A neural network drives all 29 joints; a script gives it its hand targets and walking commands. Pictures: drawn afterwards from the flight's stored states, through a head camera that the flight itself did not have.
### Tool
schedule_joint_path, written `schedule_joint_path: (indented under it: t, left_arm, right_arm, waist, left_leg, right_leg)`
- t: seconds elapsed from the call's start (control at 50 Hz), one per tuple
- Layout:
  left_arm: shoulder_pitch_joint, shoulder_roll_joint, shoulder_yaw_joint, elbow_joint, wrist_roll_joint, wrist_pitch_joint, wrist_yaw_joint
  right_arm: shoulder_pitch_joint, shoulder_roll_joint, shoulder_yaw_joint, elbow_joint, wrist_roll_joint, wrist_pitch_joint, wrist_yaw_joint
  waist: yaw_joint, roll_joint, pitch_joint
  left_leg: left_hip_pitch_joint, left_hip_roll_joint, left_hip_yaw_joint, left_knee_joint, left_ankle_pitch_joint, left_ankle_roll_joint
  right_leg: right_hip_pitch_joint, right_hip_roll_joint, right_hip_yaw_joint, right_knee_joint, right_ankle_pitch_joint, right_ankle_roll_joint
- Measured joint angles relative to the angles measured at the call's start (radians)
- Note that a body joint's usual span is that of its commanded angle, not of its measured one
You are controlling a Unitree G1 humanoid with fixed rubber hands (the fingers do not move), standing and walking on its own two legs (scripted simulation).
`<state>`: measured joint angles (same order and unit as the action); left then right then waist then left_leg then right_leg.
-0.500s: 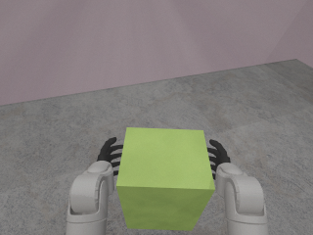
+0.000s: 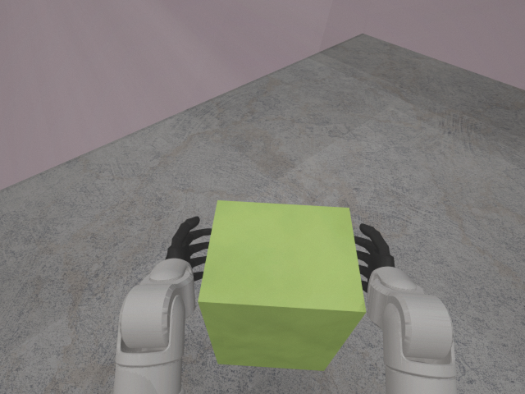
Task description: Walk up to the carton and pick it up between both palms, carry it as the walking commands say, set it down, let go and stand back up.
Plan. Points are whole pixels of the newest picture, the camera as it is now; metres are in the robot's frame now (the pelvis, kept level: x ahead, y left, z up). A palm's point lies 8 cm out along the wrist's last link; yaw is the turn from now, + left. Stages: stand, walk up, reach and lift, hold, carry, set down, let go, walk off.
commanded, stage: carry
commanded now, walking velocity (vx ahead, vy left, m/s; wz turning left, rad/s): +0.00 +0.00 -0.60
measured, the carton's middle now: (276, 294) +0.29 -0.01 +0.01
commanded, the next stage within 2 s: none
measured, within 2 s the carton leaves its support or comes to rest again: neither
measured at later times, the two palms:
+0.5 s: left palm (249, 284) +0.26 +0.03 +0.09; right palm (475, 363) +0.17 -0.22 +0.08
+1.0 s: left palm (283, 324) +0.21 -0.01 +0.09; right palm out of the picture +0.06 -0.24 +0.09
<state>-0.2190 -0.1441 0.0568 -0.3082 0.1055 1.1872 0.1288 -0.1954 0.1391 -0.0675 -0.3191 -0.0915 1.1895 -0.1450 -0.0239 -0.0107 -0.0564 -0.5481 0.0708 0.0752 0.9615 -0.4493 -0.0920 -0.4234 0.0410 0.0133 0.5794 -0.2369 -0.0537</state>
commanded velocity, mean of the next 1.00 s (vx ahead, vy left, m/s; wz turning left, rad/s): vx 0.00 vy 0.00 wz -0.60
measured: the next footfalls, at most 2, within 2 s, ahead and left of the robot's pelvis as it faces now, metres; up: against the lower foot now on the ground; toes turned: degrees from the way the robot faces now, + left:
left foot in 0.14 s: +0.03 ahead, +0.12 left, +0.00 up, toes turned +1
right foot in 0.50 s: -0.05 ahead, -0.13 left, +0.00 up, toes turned -26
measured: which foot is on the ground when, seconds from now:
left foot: up 0.00-0.12, down 0.14-0.52, up 0.54-0.90, down 0.92-1.00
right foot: down 0.00-0.14, up 0.16-0.48, down 0.50-0.94, up 0.96-1.00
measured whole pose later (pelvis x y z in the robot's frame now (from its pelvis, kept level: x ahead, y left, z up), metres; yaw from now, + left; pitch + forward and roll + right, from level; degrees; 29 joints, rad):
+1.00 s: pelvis -0.09 +0.02 +0.00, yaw -35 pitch +3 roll -1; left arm -0.20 -0.14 0.08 -0.30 0.11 1.21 0.13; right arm -0.20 0.14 -0.04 -0.25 -0.11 1.20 -0.13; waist 0.02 -0.04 -0.10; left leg -0.34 0.05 0.12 0.58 -0.29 0.02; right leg -0.54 0.06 0.03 0.83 -0.39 0.01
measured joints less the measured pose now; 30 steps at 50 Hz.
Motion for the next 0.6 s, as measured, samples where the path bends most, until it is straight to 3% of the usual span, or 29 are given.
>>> schedule_joint_path:
  t: [0.12,0.16,0.2,0.24,0.28,0.34,0.44,0.5,0.52,0.56,0.6]
  left_arm:
    - [0.007,0.001,0.009,-0.001,0.005,0.009,-0.003]
    - [0.006,0.002,0.016,0.003,0.006,0.012,-0.003]
    - [0.020,0.004,0.022,0.008,0.005,0.016,-0.003]
    - [0.029,0.006,0.016,0.015,0.004,0.024,-0.001]
    - [0.029,0.006,0.007,0.017,-0.003,0.028,0.007]
    - [0.015,0.004,0.002,0.019,-0.008,0.028,0.015]
    - [-0.012,-0.001,0.015,0.031,-0.011,0.023,0.016]
    - [-0.022,-0.003,0.017,0.038,-0.011,0.017,0.013]
    - [-0.026,-0.004,0.015,0.046,-0.007,0.010,0.009]
    - [-0.024,-0.005,0.001,0.072,-0.001,-0.003,0.006]
    - [-0.017,-0.003,-0.010,0.078,0.002,-0.003,0.005]
  right_arm:
    - [-0.012,0.002,0.006,0.023,-0.005,0.006,0.003]
    - [-0.019,0.004,0.008,0.038,-0.009,0.005,0.006]
    - [-0.013,0.003,0.019,0.063,-0.012,0.001,0.010]
    - [0.000,0.001,0.024,0.071,-0.015,0.004,0.015]
    - [0.010,-0.001,0.019,0.061,-0.017,0.009,0.018]
    - [0.008,0.000,0.008,0.049,-0.019,0.010,0.022]
    - [-0.006,0.002,0.000,0.047,-0.028,0.009,0.025]
    - [-0.007,0.002,-0.001,0.038,-0.036,0.009,0.027]
    - [-0.011,0.001,-0.006,0.040,-0.039,0.007,0.028]
    - [-0.005,0.000,-0.022,0.047,-0.035,0.004,0.029]
    - [0.005,-0.001,-0.026,0.046,-0.024,0.007,0.025]
  waist:
    - [0.025,-0.034,-0.038]
    - [0.026,-0.043,-0.052]
    - [0.038,-0.037,-0.057]
    - [0.050,-0.027,-0.052]
    - [0.056,-0.020,-0.047]
    - [0.055,-0.004,-0.040]
    - [0.037,0.025,-0.029]
    - [0.030,0.037,-0.028]
    - [0.030,0.048,-0.028]
    - [0.022,0.055,-0.016]
    - [0.007,0.044,0.002]
  left_leg:
    - [0.154,-0.058,0.013,-0.295,0.045,0.022]
    - [0.202,-0.057,0.028,-0.402,0.151,0.061]
    - [0.197,-0.034,0.048,-0.377,0.159,0.105]
    - [0.213,-0.006,0.068,-0.381,0.146,0.117]
    - [0.227,0.018,0.084,-0.394,0.149,0.112]
    - [0.231,0.058,0.111,-0.396,0.155,0.103]
    - [0.212,0.130,0.162,-0.354,0.143,0.076]
    - [0.183,0.175,0.189,-0.279,0.111,0.046]
    - [0.162,0.197,0.189,-0.232,0.092,0.032]
    - [0.102,0.178,0.118,-0.101,-0.055,-0.012]
    - [0.045,0.128,0.056,0.033,-0.101,-0.026]
  right_leg:
    - [-0.020,0.014,0.067,-0.012,0.034,0.022]
    - [-0.041,0.023,0.078,0.022,0.025,0.039]
    - [-0.089,0.021,0.028,0.168,-0.131,0.056]
    - [-0.128,0.000,-0.024,0.338,-0.186,0.065]
    - [-0.142,-0.029,-0.052,0.432,-0.180,0.078]
    - [-0.122,-0.060,-0.075,0.434,-0.194,0.096]
    - [-0.025,-0.060,-0.115,0.254,-0.216,0.086]
    - [0.082,-0.039,-0.132,0.024,-0.101,0.073]
    - [0.083,-0.025,-0.128,-0.007,-0.022,0.052]
    - [0.043,-0.011,-0.109,0.048,-0.046,0.019]
    - [0.030,-0.011,-0.087,0.059,-0.064,0.005]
